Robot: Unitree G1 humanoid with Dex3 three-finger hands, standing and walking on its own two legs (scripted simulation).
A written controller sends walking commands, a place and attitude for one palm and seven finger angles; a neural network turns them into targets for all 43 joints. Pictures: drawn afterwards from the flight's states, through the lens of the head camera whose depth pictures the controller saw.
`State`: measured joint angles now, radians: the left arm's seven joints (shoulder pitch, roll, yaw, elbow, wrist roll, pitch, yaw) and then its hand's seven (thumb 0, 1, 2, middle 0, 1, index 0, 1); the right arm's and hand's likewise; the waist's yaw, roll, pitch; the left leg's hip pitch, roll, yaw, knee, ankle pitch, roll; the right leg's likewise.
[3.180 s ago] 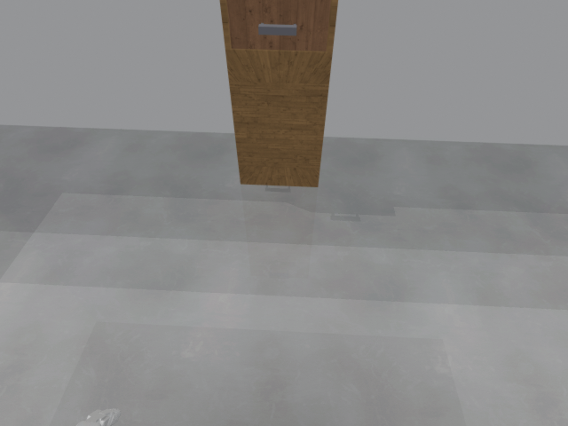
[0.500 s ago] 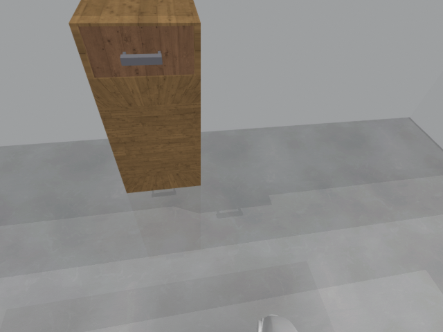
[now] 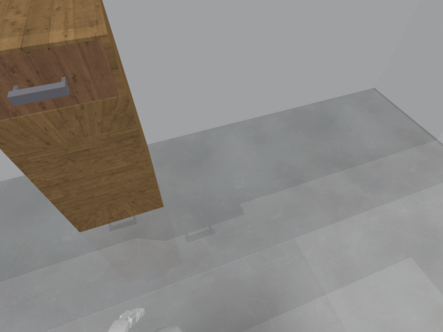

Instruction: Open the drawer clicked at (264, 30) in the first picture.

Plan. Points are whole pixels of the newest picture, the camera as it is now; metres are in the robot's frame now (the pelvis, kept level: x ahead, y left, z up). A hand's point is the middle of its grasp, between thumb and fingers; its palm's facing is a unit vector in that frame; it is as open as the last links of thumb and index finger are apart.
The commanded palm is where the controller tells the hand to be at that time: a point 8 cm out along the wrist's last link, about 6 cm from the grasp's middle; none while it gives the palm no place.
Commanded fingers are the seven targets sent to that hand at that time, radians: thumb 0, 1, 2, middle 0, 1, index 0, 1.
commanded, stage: turn to face it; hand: left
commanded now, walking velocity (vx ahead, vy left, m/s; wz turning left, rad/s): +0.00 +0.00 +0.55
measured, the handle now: (40, 88) +0.69 +0.49 +0.04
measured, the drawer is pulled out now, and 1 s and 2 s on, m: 0.00 0.00 0.00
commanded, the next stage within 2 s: take the last steps up to it in 0.62 s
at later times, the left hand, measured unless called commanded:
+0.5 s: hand out of the picture +0.04 +0.26 -0.17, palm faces +0.26 -0.94 -0.24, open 7.3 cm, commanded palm none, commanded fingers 0.00 0.90 0.90 -0.20 -0.30 -0.20 -0.30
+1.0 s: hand out of the picture -0.02 +0.15 -0.14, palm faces +0.42 -0.88 -0.22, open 7.3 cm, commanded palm none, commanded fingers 0.00 0.90 0.90 -0.20 -0.30 -0.20 -0.30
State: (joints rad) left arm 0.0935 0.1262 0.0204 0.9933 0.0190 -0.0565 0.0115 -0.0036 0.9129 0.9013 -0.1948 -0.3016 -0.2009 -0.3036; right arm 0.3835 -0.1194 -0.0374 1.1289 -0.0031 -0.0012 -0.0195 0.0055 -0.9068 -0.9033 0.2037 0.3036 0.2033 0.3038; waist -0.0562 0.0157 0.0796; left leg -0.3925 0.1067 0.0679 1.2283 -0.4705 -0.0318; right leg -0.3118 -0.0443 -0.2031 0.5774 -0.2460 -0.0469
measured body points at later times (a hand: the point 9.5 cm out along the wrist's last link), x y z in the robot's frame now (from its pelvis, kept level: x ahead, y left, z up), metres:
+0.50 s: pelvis +0.04 +0.05 +0.01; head +0.07 +0.08 +0.46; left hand +0.02 +0.31 -0.15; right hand +0.17 -0.17 -0.12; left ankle +0.08 +0.13 -0.73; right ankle +0.05 -0.11 -0.65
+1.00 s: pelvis +0.05 -0.01 +0.02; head +0.05 -0.03 +0.47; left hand -0.04 +0.20 -0.12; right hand +0.16 -0.23 -0.14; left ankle -0.02 +0.13 -0.65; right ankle +0.07 -0.10 -0.73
